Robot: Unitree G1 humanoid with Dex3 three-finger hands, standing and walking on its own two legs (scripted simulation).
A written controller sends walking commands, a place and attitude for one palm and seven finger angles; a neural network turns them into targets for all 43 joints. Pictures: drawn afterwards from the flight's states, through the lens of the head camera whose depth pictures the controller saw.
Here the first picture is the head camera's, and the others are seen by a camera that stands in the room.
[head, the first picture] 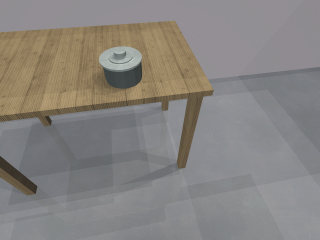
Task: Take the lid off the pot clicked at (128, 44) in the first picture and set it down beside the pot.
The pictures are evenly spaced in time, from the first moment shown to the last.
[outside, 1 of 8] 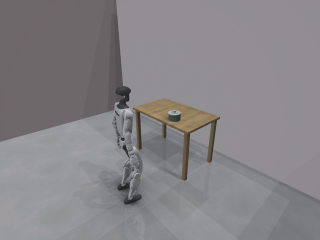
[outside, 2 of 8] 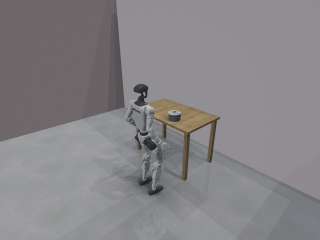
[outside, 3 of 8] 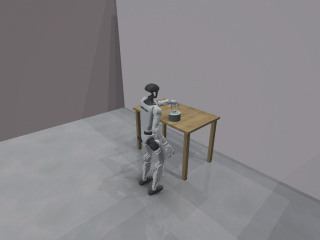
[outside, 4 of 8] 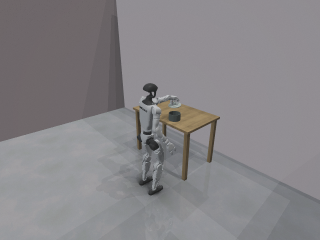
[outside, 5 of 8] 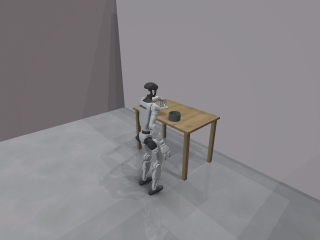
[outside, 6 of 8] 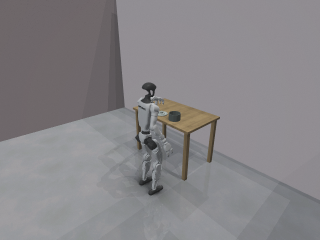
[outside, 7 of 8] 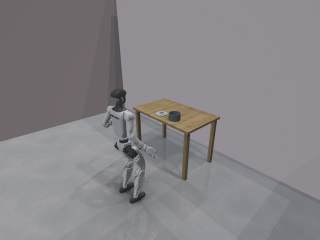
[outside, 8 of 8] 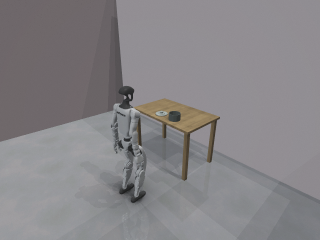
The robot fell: no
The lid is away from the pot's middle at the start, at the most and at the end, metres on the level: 0.00 0.25 0.24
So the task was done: yes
